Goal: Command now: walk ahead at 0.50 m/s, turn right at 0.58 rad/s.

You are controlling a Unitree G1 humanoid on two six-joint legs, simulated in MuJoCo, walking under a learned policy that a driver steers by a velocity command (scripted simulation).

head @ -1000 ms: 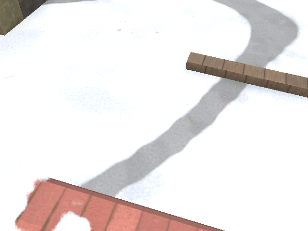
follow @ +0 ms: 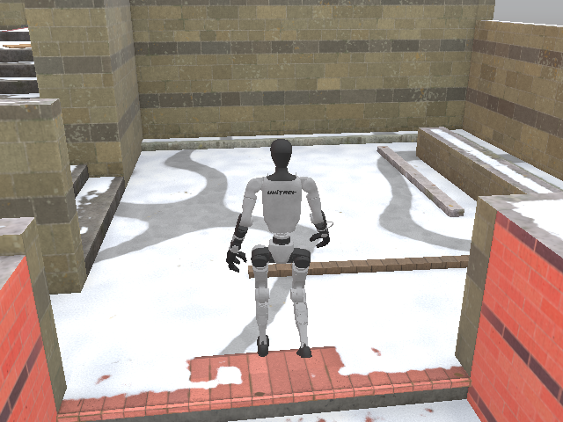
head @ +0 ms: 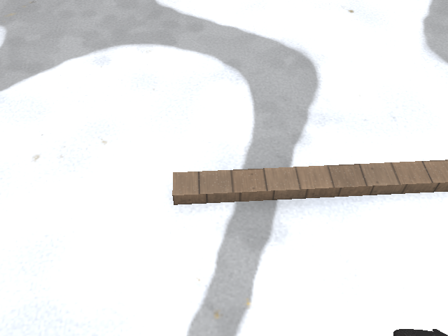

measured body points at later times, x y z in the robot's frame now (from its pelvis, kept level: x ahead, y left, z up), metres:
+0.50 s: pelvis +0.27 -0.08 -0.01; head +0.31 -0.09 +0.44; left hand +0.53 +0.11 -0.09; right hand +0.24 -0.36 -0.14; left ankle +0.13 +0.11 -0.63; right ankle +0.32 -0.17 -0.73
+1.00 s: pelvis +0.56 -0.09 -0.02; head +0.60 -0.09 +0.43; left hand +0.67 +0.18 -0.14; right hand +0.71 -0.37 -0.11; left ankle +0.68 -0.02 -0.73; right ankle +0.34 -0.18 -0.69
